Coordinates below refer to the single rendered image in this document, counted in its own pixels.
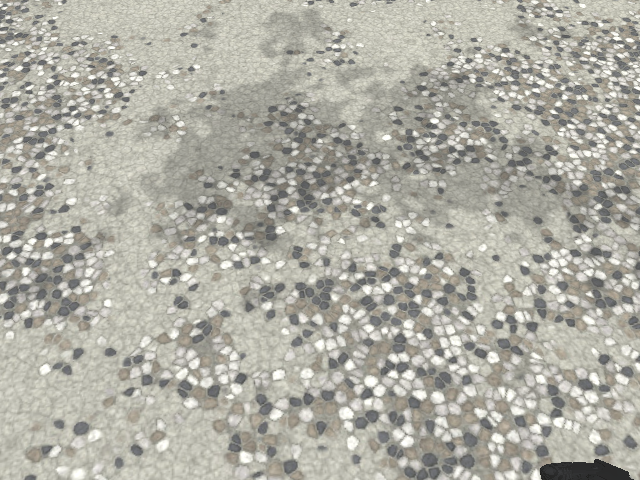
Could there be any right robot hand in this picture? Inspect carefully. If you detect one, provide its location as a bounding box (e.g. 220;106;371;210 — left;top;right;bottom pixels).
540;459;634;480

